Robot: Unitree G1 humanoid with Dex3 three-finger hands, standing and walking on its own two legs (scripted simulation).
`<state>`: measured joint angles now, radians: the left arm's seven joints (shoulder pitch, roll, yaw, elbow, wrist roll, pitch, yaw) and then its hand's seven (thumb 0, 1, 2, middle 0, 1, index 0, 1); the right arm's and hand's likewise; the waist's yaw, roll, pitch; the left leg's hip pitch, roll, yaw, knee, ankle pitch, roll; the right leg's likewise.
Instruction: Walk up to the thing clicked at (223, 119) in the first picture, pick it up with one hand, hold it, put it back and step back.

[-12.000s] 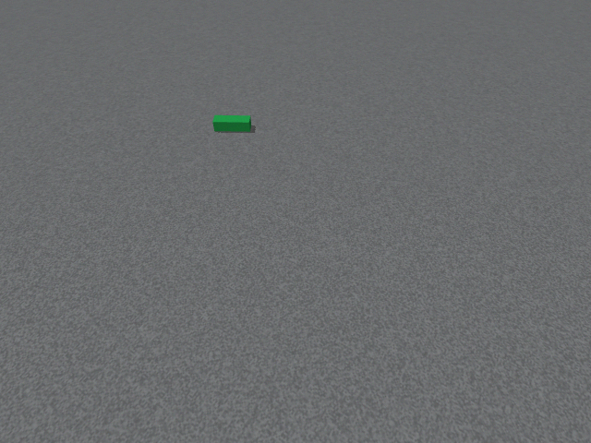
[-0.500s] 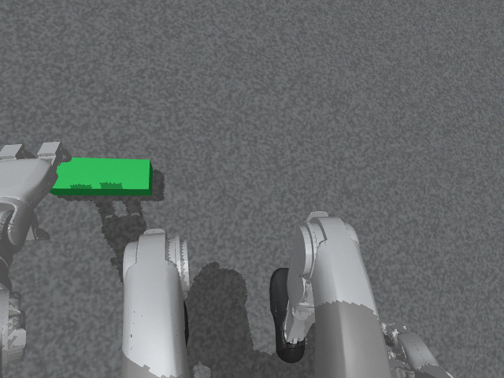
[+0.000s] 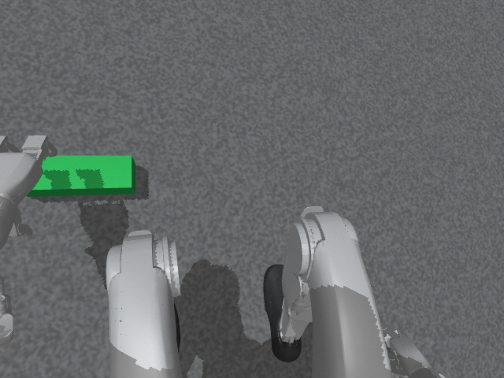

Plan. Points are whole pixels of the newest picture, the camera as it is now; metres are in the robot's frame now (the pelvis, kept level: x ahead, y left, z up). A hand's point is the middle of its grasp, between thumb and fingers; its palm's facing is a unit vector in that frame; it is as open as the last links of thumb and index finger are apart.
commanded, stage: rise first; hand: left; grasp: from above
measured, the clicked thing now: (80, 176) +0.46 +0.28 -0.30
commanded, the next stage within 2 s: approach in 0.32 s
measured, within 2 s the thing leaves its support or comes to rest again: neither
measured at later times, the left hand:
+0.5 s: hand (28, 192) +0.41 +0.32 -0.19, palm faces -0.49 -0.04 -0.87, open 14.0 cm
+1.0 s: hand (80, 156) +0.48 +0.25 -0.20, palm faces -0.46 -0.01 -0.89, open 13.6 cm
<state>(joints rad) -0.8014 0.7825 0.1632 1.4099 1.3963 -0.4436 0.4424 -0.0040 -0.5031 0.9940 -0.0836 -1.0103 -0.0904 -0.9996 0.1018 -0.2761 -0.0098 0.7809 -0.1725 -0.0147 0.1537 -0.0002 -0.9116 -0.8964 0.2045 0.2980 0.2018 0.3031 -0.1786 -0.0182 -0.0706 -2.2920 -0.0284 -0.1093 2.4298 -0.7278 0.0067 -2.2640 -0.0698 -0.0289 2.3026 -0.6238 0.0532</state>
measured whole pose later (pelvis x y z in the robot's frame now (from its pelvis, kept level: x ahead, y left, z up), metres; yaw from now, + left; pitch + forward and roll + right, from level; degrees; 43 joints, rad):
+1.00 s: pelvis +0.01 +0.00 -0.01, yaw -2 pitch +35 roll -9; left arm -0.98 0.76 0.14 1.53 1.37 -0.23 0.49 0.00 -0.43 0.93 -0.06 -1.10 -0.12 -1.04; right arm 0.16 -0.30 0.07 0.74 -0.19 -0.06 0.18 0.00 -0.90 -0.88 0.20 0.30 0.20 0.30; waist -0.32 0.01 -0.01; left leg -2.34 -0.02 -0.13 2.47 -0.74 0.00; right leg -2.32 -0.05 -0.04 2.33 -0.62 0.06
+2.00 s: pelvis +0.00 +0.00 -0.02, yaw -2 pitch +32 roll -10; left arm -0.94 0.84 0.11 1.58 1.40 -0.43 0.47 0.00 -0.42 0.93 -0.07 -1.10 -0.13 -1.04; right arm 0.14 -0.29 0.09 0.75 -0.21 -0.07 0.18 0.00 -0.90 -0.89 0.21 0.30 0.20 0.30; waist -0.27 -0.04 0.01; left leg -2.33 -0.03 -0.15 2.49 -0.73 0.00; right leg -2.29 -0.05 -0.06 2.34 -0.61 0.06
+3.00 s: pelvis +0.00 +0.01 -0.04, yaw -7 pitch +27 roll -15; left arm -0.98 0.93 0.10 1.77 1.45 -0.30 0.72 0.00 -0.32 0.95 -0.13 -1.07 -0.17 -1.02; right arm 0.05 -0.35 0.22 0.72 -0.31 -0.24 0.29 0.00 -0.90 -0.89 0.20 0.30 0.20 0.30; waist -0.37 -0.11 0.10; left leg -2.35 -0.02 -0.21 2.61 -0.76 0.03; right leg -2.27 -0.02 -0.11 2.37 -0.60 0.08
